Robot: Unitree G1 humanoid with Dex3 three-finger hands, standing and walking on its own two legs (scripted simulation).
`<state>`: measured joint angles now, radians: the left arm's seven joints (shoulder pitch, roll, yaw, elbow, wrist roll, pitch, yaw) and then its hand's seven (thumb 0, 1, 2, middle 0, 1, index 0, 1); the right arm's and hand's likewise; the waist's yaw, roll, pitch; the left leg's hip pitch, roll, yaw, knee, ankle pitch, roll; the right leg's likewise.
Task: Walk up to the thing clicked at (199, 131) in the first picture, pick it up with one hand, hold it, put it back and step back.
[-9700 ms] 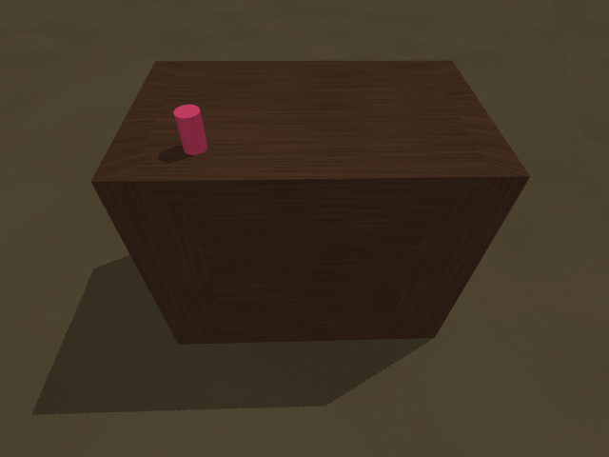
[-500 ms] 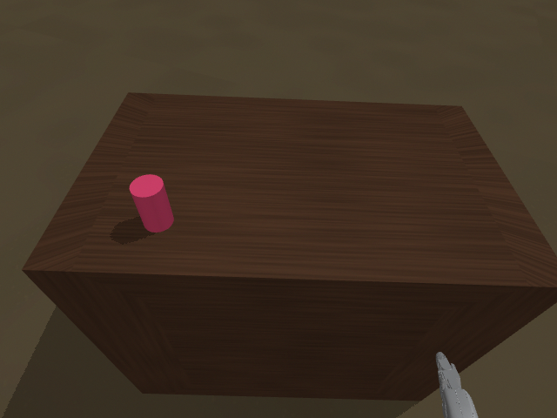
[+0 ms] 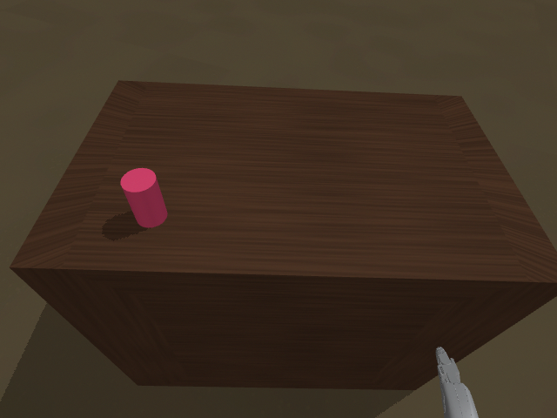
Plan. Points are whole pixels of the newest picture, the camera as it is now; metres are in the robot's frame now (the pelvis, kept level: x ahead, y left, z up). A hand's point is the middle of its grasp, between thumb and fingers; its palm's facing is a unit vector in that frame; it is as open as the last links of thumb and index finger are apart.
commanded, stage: go down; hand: left
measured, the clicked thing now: (145, 198) +0.47 +0.21 +0.03
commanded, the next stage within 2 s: approach in 1.00 s
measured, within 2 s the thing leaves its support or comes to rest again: neither
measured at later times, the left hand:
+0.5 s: hand out of the picture +0.32 +0.41 +0.17, palm faces +0.24 -0.97 +0.00, open 17.6 cm
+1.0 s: hand out of the picture +0.32 +0.41 +0.17, palm faces +0.24 -0.97 -0.01, open 17.5 cm
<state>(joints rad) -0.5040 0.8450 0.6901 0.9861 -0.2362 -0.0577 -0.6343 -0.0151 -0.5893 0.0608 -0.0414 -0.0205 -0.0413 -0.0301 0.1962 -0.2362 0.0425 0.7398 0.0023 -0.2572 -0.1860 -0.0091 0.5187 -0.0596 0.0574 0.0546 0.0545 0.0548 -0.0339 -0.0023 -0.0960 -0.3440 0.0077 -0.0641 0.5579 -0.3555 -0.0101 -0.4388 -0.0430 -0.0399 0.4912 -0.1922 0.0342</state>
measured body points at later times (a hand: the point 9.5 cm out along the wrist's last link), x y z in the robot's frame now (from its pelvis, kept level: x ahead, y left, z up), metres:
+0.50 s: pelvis +0.00 +0.00 +0.00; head +0.03 +0.01 +0.45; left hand +0.31 +0.46 +0.17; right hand +0.16 -0.26 -0.08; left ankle -0.05 +0.13 -0.73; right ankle +0.03 -0.15 -0.73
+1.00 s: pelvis +0.00 +0.00 +0.00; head +0.02 +0.01 +0.45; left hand +0.30 +0.46 +0.17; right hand +0.15 -0.26 -0.08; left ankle -0.05 +0.13 -0.73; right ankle +0.03 -0.15 -0.73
